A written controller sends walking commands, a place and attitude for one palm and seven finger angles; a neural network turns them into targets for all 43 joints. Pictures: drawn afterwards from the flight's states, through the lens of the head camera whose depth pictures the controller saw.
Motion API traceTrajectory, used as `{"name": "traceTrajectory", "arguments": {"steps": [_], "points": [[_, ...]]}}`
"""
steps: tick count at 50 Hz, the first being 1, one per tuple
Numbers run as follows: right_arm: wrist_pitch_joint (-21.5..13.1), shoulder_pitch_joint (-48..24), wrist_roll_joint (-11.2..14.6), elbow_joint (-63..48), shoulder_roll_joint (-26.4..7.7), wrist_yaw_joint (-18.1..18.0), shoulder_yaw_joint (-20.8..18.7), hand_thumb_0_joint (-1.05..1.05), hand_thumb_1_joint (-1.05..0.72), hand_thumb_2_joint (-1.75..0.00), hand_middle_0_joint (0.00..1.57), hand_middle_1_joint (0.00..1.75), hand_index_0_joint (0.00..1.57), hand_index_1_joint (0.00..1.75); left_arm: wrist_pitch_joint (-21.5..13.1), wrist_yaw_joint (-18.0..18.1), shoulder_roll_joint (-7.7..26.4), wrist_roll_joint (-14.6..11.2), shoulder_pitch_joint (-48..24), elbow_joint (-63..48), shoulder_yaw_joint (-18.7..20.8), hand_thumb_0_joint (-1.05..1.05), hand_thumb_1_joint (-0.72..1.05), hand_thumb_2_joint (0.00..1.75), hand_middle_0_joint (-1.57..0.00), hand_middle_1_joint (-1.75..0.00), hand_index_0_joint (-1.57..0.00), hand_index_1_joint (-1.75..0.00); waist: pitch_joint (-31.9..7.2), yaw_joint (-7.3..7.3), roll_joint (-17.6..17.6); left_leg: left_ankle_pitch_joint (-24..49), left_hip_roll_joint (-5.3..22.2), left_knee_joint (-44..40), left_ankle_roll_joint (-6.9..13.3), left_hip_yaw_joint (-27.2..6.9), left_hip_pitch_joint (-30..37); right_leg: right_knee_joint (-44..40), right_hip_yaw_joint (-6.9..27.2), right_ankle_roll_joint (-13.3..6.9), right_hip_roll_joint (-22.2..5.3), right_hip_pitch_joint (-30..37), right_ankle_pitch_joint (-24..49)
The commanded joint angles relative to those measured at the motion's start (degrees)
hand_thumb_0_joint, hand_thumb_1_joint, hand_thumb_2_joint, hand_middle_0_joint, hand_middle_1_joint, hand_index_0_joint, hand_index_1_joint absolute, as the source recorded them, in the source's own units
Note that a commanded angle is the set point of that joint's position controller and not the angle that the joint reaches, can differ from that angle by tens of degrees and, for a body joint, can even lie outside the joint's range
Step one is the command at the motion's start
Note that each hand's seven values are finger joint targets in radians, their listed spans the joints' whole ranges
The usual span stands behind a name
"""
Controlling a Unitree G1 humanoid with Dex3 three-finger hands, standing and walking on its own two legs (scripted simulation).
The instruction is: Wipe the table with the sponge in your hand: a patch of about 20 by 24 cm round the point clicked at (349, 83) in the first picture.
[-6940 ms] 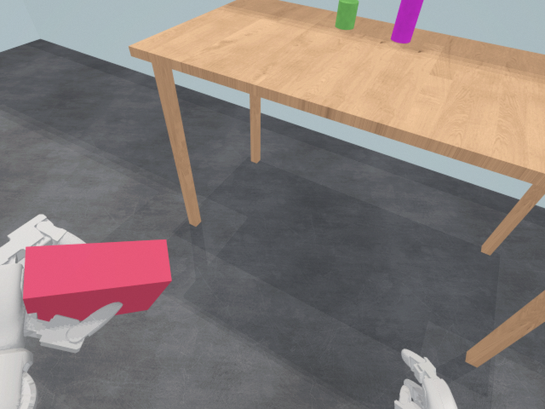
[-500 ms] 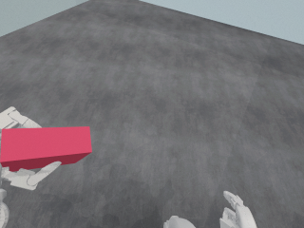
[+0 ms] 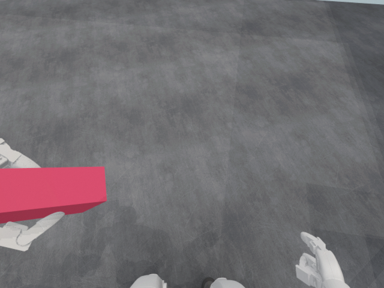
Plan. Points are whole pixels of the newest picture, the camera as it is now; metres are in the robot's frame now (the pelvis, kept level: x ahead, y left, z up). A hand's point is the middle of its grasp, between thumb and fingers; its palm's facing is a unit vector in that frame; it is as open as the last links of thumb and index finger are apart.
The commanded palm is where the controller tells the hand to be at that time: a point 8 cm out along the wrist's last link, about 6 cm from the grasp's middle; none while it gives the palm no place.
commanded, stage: turn to face it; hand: left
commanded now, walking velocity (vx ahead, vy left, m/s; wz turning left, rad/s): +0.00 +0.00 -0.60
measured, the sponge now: (62, 194) +0.23 +0.20 +0.15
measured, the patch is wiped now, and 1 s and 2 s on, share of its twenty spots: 0.00 0.00 0.00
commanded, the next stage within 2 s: none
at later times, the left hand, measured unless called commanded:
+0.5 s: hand (140, 197) +0.23 +0.08 +0.16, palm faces +0.06 -0.85 -0.53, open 9.4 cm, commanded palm +0.16 +0.16 +0.18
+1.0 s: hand (173, 227) +0.19 +0.03 +0.17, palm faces -0.11 -0.89 -0.44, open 9.4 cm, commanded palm +0.16 +0.09 +0.18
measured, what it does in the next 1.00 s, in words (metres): walks backwards, turning right: left foot, then right foot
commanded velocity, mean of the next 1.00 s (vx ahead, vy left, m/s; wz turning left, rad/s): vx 0.00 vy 0.00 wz -0.60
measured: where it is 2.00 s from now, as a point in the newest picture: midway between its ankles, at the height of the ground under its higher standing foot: outside the picture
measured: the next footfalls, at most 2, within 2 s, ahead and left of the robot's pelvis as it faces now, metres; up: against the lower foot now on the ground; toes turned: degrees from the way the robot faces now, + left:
left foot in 0.10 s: +0.02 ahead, +0.15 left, +0.00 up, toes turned +1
right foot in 0.40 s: -0.04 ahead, -0.16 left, +0.00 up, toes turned -21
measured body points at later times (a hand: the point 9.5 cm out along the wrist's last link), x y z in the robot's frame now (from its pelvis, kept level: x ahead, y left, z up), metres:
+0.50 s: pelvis -0.08 -0.06 -0.01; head +0.00 -0.11 +0.43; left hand +0.22 +0.13 +0.19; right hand +0.03 -0.30 -0.13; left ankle -0.06 +0.12 -0.68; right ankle -0.08 -0.15 -0.73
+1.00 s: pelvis -0.13 -0.05 +0.00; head -0.10 -0.06 +0.44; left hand +0.19 +0.08 +0.19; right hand -0.09 -0.33 -0.08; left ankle -0.05 +0.09 -0.73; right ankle -0.15 -0.14 -0.68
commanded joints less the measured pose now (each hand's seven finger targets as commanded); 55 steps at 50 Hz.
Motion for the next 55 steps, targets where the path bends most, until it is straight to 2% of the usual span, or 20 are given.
{"name": "traceTrajectory", "arguments": {"steps": [1, 4, 6, 7, 8, 11, 18, 19, 20, 21, 22, 24, 26, 37, 40, 41, 43, 45, 48, 55], "points": [[-2.2, -2.9, 0.2, -9.7, -2.3, 0.1, 0.2, 0.0, -0.9, -0.9, 0.2, 0.3, 0.2, 0.3, -2.1, 1.5, 6.9, -0.1, -3.2, -9.1, 5.3, 0.0, 0.1, 1.3, -1.2, -1.6, -1.2, -1.6, -14.6, 2.86, -6.2, -0.3, -0.5, -10.9, 1.4, -1.3, 5.8, -12.1, 21.1, -4.1, -15.1, 7.6, -0.8], [-2.6, -1.0, 0.0, -9.6, -2.6, -0.2, 0.1, 0.0, -0.9, -0.9, 0.2, 0.3, 0.2, 0.3, -2.8, 1.0, 7.2, 0.4, -7.5, -12.1, 3.7, 0.0, 0.1, 1.3, -1.2, -1.6, -1.2, -1.6, -13.7, 1.79, -0.2, 4.1, 2.5, -26.3, 3.8, -1.5, 18.2, -8.3, 18.8, 0.3, -11.0, -1.1, -7.9], [-3.4, -2.2, -0.4, -11.2, -4.4, -0.6, -0.5, 0.0, -0.9, -0.9, 0.2, 0.3, 0.2, 0.3, -3.9, 0.2, 7.0, 1.2, -10.5, -14.0, 3.7, 0.0, 0.1, 1.3, -1.2, -1.6, -1.2, -1.6, -9.5, 2.4, 17.0, 8.7, 19.1, -34.3, 11.2, -14.9, 20.3, 12.1, 6.5, 5.3, -0.6, -12.4, -17.6], [-4.1, -2.8, -0.2, -11.1, -2.4, -0.8, 0.0, 0.0, -0.9, -0.9, 0.2, 0.3, 0.2, 0.3, -3.9, 0.5, 8.5, 2.4, -11.6, -14.0, 4.8, 0.0, 0.1, 1.3, -1.2, -1.6, -1.2, -1.6, -9.5, 3.09, 21.9, 5.4, 25.2, -37.6, 14.1, -16.6, 10.7, 31.3, 0.2, 6.4, -1.5, -9.0, -19.3], [-4.6, -2.7, -0.4, -11.1, -1.4, -0.9, -0.4, 0.0, -0.9, -0.9, 0.2, 0.3, 0.2, 0.3, -4.3, 0.3, 9.2, 2.5, -12.8, -14.1, 5.2, 0.0, 0.1, 1.3, -1.2, -1.6, -1.2, -1.6, -7.4, 2.72, 19.6, 5.5, 25.7, -36.9, 15.1, -15.7, 4.7, 39.8, 0.7, 6.9, -3.6, -7.4, -18.2], [-6.0, -0.8, 0.7, -9.6, -2.4, 0.4, -0.4, 0.0, -0.9, -0.9, 0.2, 0.3, 0.2, 0.3, -3.5, 0.1, 3.2, 2.0, -11.9, -10.9, -0.7, 0.0, 0.1, 1.3, -1.2, -1.6, -1.2, -1.6, -3.8, 2.31, 16.4, 20.7, 20.2, -30.7, 11.1, -1.1, 8.7, 34.2, -4.6, 8.1, -5.8, -10.4, -17.6], [-9.0, 2.6, 0.3, -9.1, -3.3, 1.1, -0.4, 0.0, -0.9, -0.9, 0.2, 0.3, 0.2, 0.3, -2.6, 0.1, 4.9, 2.1, -14.3, -8.6, 0.3, 0.0, 0.1, 1.3, -1.2, -1.6, -1.2, -1.6, -9.7, 1.37, 16.7, 34.9, 17.4, -17.6, 5.1, 6.0, 15.2, 1.1, -12.7, 8.0, -1.9, 7.7, -8.4], [-9.1, 2.0, 0.5, -9.4, -2.9, 1.5, -0.1, 0.0, -0.9, -0.9, 0.2, 0.3, 0.2, 0.3, -2.9, 0.1, 5.4, 2.0, -14.5, -9.5, 1.0, 0.0, 0.1, 1.3, -1.2, -1.6, -1.2, -1.6, -10.9, 1.66, 14.5, 32.6, 16.5, -12.1, 4.2, 6.4, 12.8, -3.7, -11.2, 7.0, -3.3, 12.9, -2.6], [-8.9, 2.4, 0.8, -9.3, -1.7, 1.6, 0.1, 0.0, -0.9, -0.9, 0.2, 0.3, 0.2, 0.3, -3.3, 0.5, 8.2, 2.3, -13.5, -9.4, 3.4, 0.0, 0.1, 1.3, -1.2, -1.6, -1.2, -1.6, -13.5, 1.68, 4.4, 23.9, 12.6, -1.2, 2.3, 8.4, 8.0, -6.4, -3.6, 3.9, -9.8, 19.0, 13.3], [-8.5, 0.2, 0.4, -10.4, 0.4, 1.2, 1.1, 0.0, -0.9, -0.9, 0.2, 0.3, 0.2, 0.3, -3.9, 1.2, 12.3, 1.9, -10.8, -8.6, 7.5, 0.0, 0.1, 1.3, -1.2, -1.6, -1.2, -1.6, -14.4, 2.79, -11.6, -5.7, 5.1, 10.9, -0.1, 6.8, -7.8, -4.6, 13.5, -2.4, -20.0, 27.5, 44.2], [-7.7, -1.7, 1.2, -10.8, -1.0, 0.9, -0.3, 0.0, -0.9, -0.9, 0.2, 0.3, 0.2, 0.3, -2.9, 1.1, 12.4, -0.1, -7.9, -9.6, 8.8, 0.0, 0.1, 1.3, -1.2, -1.6, -1.2, -1.6, -17.8, 3.28, -18.6, -10.3, 3.3, 19.1, -0.6, -1.6, -10.4, -4.3, 20.6, -4.0, -22.8, 25.5, 48.2], [-5.2, -3.6, 0.4, -9.7, 1.4, 1.1, 1.8, 0.0, -0.9, -0.9, 0.2, 0.3, 0.2, 0.3, -3.1, 1.2, 11.7, -1.2, 1.7, -11.6, 11.5, 0.0, 0.1, 1.3, -1.2, -1.6, -1.2, -1.6, -20.3, 3.0, -7.0, -5.0, 4.2, 24.1, -0.8, -5.4, -15.1, -0.7, 16.7, -5.6, -21.3, 31.2, 42.6], [-3.6, -4.7, 0.2, -8.7, 1.6, 1.3, 1.8, 0.0, -0.9, -0.9, 0.2, 0.3, 0.2, 0.3, -4.0, 1.6, 10.4, -1.3, 2.7, -13.1, 11.9, 0.0, 0.1, 1.3, -1.2, -1.6, -1.2, -1.6, -19.5, 2.03, -3.2, -1.1, 3.7, 23.2, -1.4, -4.3, -14.4, -2.6, 13.0, -4.9, -19.2, 28.6, 38.0], [-1.8, -3.1, 0.4, -9.8, -2.3, 0.3, -0.1, 0.0, -0.9, -0.9, 0.2, 0.3, 0.2, 0.3, -2.3, 1.6, 7.1, -0.3, -1.9, -9.7, 5.7, 0.0, 0.1, 1.3, -1.2, -1.6, -1.2, -1.6, -14.8, 2.76, -6.2, 0.7, 0.4, -5.6, 0.9, -1.9, 2.3, -10.8, 20.2, -5.6, -16.3, 10.6, 6.4], [-1.8, -2.1, 0.2, -9.8, -2.4, 0.1, 0.2, 0.0, -0.9, -0.9, 0.2, 0.3, 0.2, 0.3, -2.3, 1.3, 7.5, 0.3, -5.0, -11.7, 4.4, 0.0, 0.1, 1.3, -1.2, -1.6, -1.2, -1.6, -14.2, 2.37, -2.8, 3.8, 0.7, -19.0, 2.3, -1.7, 11.6, -9.8, 21.2, -2.6, -14.0, 4.8, 0.4], [-2.1, -1.0, 0.1, -9.6, -2.5, 0.0, 0.1, 0.0, -0.9, -0.9, 0.2, 0.3, 0.2, 0.3, -2.6, 1.1, 7.2, 0.5, -6.6, -12.7, 3.8, 0.0, 0.1, 1.3, -1.2, -1.6, -1.2, -1.6, -14.1, 1.79, -1.0, 6.2, 2.1, -24.9, 3.2, -1.7, 16.5, -7.8, 20.1, -0.7, -12.3, 1.5, -2.7], [-2.6, -2.0, -0.4, -10.8, -4.1, -0.6, -0.6, 0.0, -0.9, -0.9, 0.2, 0.3, 0.2, 0.3, -3.6, 0.6, 8.0, 1.1, -9.3, -14.7, 4.4, 0.0, 0.1, 1.3, -1.2, -1.6, -1.2, -1.6, -10.0, 2.51, 14.2, 12.8, 16.7, -32.2, 8.9, -12.9, 22.8, 7.3, 10.2, 4.1, -2.1, -11.9, -15.1], [-3.7, -2.1, -0.5, -10.9, -1.8, -0.9, -0.3, 0.0, -0.9, -0.9, 0.2, 0.3, 0.2, 0.3, -3.8, 0.3, 8.3, 2.0, -8.4, -11.6, 5.3, 0.0, 0.1, 1.3, -1.2, -1.6, -1.2, -1.6, -10.5, 3.07, 20.0, 21.2, 25.3, -33.2, 14.8, -14.6, 11.7, 35.5, -0.2, 7.0, -2.6, -9.1, -20.3], [-5.3, -1.6, 0.5, -10.2, -2.1, 0.4, -0.1, 0.0, -0.9, -0.9, 0.2, 0.3, 0.2, 0.3, -3.4, -0.5, 4.6, 1.8, -13.7, -12.9, 0.5, 0.0, 0.1, 1.3, -1.2, -1.6, -1.2, -1.6, -5.0, 2.76, 16.7, 25.2, 20.9, -29.4, 11.0, 0.7, 8.9, 31.2, -4.1, 8.0, -6.2, -8.2, -17.4], [-8.3, 1.7, 0.5, -9.6, -3.0, 0.9, 0.0, 0.0, -0.9, -0.9, 0.2, 0.3, 0.2, 0.3, -2.2, -0.1, 5.9, 1.7, -15.5, -7.9, 1.3, 0.0, 0.1, 1.3, -1.2, -1.6, -1.2, -1.6, -9.0, 1.95, 10.8, 23.2, 16.3, -11.9, 4.3, 6.0, 7.9, -1.1, -9.9, 7.0, -4.1, 13.1, -4.0]]}}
